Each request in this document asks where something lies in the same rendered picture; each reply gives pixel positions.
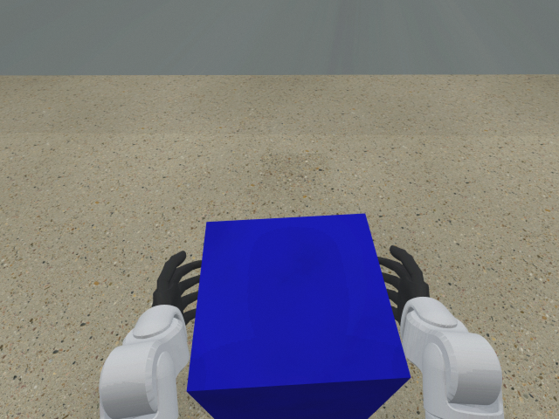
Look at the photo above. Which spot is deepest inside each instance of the right robot forearm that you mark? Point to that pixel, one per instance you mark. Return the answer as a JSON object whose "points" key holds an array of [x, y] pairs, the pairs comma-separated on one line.
{"points": [[462, 375]]}

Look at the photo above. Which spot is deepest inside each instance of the right robot hand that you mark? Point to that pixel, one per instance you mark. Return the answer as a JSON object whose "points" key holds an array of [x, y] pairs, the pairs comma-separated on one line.
{"points": [[411, 283]]}

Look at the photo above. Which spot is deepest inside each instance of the left robot hand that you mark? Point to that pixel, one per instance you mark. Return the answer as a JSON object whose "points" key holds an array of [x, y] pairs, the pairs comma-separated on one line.
{"points": [[169, 290]]}

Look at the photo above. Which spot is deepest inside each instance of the left robot forearm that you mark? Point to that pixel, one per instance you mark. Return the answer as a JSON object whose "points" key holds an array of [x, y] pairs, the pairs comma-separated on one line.
{"points": [[138, 379]]}

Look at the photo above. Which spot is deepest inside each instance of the carton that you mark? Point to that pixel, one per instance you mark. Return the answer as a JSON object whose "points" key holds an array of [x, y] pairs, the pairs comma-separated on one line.
{"points": [[293, 321]]}

